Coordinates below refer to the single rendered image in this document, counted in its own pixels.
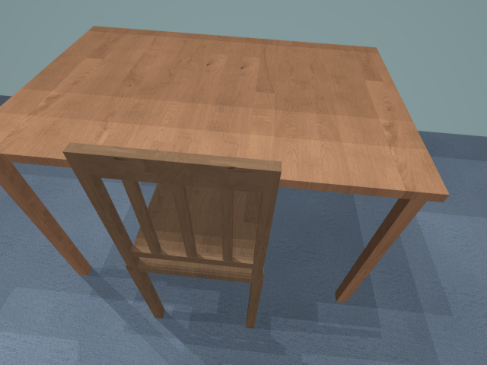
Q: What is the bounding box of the table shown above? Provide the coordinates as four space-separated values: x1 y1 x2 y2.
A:
0 26 449 303

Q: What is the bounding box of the chair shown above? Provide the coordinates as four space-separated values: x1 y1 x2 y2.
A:
63 142 282 329

